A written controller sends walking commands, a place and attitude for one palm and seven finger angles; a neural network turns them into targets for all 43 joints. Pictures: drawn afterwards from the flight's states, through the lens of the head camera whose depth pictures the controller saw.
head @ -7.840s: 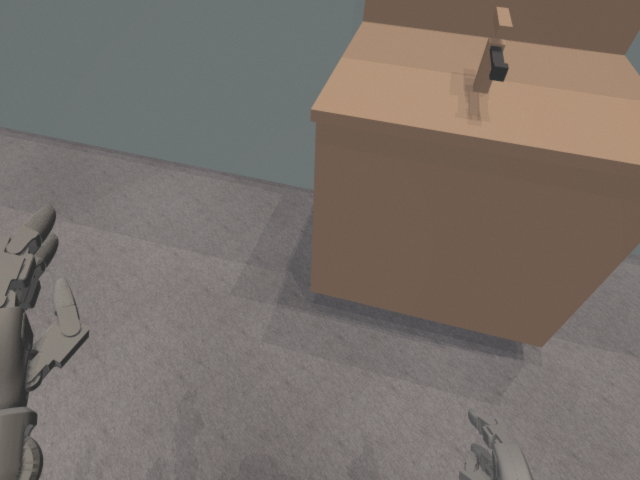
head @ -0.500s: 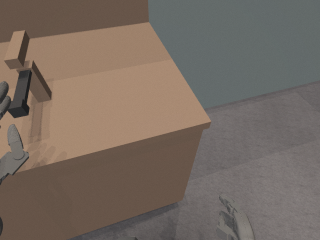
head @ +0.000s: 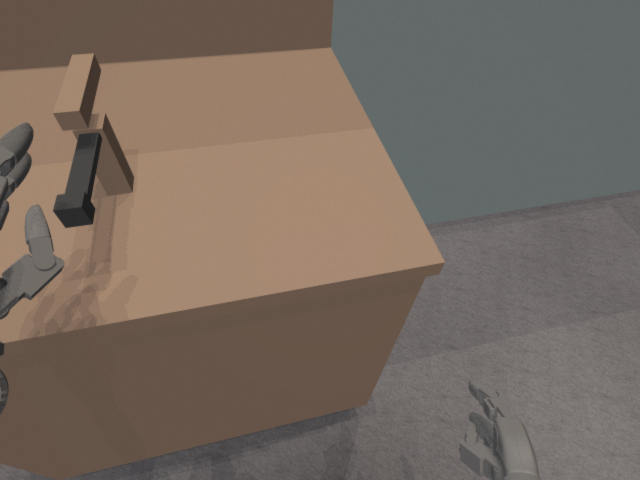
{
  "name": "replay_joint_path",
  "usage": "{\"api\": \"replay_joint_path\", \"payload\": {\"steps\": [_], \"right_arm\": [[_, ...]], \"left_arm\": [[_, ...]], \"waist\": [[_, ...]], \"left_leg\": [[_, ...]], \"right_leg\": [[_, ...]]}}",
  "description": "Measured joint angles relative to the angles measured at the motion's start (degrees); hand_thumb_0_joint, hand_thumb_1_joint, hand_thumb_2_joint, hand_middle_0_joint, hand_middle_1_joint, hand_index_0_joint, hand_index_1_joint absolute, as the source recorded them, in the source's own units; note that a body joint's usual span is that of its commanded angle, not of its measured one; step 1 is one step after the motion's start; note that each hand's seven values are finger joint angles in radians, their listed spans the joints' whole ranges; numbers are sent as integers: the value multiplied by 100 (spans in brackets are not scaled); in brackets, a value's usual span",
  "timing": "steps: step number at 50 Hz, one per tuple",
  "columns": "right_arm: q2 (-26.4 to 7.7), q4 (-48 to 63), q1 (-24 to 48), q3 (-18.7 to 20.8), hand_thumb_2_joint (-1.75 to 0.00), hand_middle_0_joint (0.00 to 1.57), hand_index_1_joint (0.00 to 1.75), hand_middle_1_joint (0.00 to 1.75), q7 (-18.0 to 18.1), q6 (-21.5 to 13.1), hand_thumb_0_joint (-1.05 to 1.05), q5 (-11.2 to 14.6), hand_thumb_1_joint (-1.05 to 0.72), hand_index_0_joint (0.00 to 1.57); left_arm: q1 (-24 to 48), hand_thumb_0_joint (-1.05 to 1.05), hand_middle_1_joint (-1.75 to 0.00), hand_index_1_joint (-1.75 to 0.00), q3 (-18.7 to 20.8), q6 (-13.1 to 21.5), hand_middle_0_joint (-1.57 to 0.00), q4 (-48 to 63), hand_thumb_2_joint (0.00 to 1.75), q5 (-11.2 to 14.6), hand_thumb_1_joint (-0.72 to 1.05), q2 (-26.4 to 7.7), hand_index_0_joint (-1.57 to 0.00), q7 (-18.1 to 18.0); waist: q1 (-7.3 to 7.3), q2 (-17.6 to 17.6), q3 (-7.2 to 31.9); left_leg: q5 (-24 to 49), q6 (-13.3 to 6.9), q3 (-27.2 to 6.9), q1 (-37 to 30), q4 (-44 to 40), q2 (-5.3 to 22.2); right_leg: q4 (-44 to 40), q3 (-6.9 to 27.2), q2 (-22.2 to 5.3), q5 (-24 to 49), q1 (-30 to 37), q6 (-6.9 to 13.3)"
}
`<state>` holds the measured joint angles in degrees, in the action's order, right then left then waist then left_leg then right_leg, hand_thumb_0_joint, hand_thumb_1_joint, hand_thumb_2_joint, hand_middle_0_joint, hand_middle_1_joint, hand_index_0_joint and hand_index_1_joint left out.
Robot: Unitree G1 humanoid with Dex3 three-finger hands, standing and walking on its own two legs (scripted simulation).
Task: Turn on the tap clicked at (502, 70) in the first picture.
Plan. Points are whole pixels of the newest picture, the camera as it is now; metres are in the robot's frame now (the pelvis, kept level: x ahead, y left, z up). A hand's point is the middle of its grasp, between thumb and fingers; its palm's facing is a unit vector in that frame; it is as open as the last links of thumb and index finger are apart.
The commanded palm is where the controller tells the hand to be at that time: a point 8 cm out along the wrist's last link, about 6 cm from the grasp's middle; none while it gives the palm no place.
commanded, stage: come to a stop and stand still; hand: left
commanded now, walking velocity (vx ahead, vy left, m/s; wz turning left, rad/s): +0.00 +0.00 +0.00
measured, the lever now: (75, 209) +0.33 +0.33 +0.15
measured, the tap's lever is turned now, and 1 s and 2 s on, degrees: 0 0 4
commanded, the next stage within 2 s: look again from close up in 1.04 s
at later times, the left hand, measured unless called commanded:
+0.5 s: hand (35, 306) +0.21 +0.28 +0.17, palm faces +0.39 -0.85 -0.36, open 7.4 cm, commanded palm +0.15 +0.31 +0.18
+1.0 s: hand (57, 277) +0.24 +0.29 +0.16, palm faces +0.36 -0.86 -0.36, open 7.4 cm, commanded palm +0.18 +0.32 +0.18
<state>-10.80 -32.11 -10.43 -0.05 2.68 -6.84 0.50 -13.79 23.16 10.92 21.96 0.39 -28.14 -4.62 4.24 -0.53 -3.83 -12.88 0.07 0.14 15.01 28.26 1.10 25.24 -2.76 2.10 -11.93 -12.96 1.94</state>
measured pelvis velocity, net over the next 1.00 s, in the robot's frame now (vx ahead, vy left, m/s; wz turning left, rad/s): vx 0.02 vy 0.05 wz -0.02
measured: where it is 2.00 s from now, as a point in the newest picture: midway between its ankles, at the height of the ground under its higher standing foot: outside the picture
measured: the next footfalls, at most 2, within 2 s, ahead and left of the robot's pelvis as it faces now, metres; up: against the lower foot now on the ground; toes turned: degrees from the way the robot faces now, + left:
none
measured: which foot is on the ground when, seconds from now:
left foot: down 0.00-1.00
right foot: down 0.00-1.00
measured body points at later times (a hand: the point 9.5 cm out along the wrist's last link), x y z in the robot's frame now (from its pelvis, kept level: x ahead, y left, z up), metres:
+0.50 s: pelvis -0.02 +0.04 +0.00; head -0.01 +0.06 +0.45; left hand +0.18 +0.33 +0.19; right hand +0.12 -0.20 -0.08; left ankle +0.02 +0.12 -0.74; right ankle +0.02 -0.10 -0.74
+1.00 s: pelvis +0.02 +0.05 +0.00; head +0.04 +0.07 +0.45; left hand +0.22 +0.34 +0.18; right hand +0.21 -0.17 -0.06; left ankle +0.02 +0.12 -0.74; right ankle +0.02 -0.10 -0.74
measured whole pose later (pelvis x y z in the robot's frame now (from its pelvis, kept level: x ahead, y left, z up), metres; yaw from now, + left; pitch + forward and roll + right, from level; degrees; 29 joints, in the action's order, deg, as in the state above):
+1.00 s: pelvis +0.02 +0.05 +0.00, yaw -1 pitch -1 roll -1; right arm -10.6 -31.8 -9.9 -1.7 0.4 -5.9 0.5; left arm -22.6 19.7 10.5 25.8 1.6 -20.5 -5.5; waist 2.1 -1.5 -3.3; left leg -13.9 -3.6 2.7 12.0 26.7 -1.8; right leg 23.2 0.0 -0.7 -12.1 -10.2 -1.7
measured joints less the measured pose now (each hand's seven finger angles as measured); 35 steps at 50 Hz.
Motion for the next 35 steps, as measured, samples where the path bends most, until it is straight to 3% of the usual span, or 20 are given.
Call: {"api": "replay_joint_path", "payload": {"steps": [2,4,8,12,18,22,28,35], "right_arm": [[-67,-86,122,-33,-90,20,30,30,-162,21,1,31,-90,20],[-145,-40,172,-19,-90,20,30,30,-342,59,1,90,-90,20],[-219,132,22,14,-90,20,30,30,-413,111,1,117,-90,20],[-163,134,-236,-11,-90,20,30,30,-200,170,1,72,-90,20],[-152,-77,-547,-35,-90,20,30,30,-66,27,1,38,-90,20],[-130,-229,-579,-75,-90,20,30,30,-129,-134,1,19,-90,20],[-21,-231,-455,-154,-90,20,30,30,-204,-229,1,-1,-90,20],[113,-93,-173,-238,-90,20,30,30,-238,-206,1,-37,-90,20]], "left_arm": [[650,1,-31,-30,308,3,-22,-429,90,115,88,-125,-22,-22],[596,1,-30,-30,423,-61,-21,-400,90,253,89,81,-21,-96],[-569,1,-30,-30,-164,-109,-20,242,90,256,90,687,-20,-20],[-1359,1,-30,-30,-597,-116,-21,442,90,216,89,737,-21,110],[-1043,1,-30,-30,-281,-42,-22,246,90,150,88,568,-22,-38],[-778,1,-30,-30,-82,131,-21,217,90,112,89,629,-22,-124],[-791,1,-30,-30,-329,246,-21,108,90,17,89,827,-21,-97],[-802,1,-30,-30,-406,144,-21,84,90,2,89,794,-21,-39]], "waist": [[78,-23,-163],[-14,61,-208],[-309,195,-111],[-475,66,-32],[-364,-72,-94],[-299,-75,-15],[-277,-78,181],[-253,-126,146]], "left_leg": [[86,8,79,16,-15,9],[120,-22,181,26,-10,20],[121,-95,334,9,-7,12],[108,-131,346,44,41,-11],[142,-214,283,27,58,-78],[131,-260,276,-16,35,-127],[128,-341,318,-110,-113,-223],[55,-386,307,-203,-159,-280]], "right_leg": [[111,73,2,38,-104,15],[138,171,9,96,-158,-27],[116,323,-1,163,-174,-96],[128,338,-21,176,-192,-104],[90,273,-88,183,-114,-154],[11,270,-133,213,-37,-201],[-101,330,-216,192,40,-269],[-161,323,-270,134,148,-344]]}}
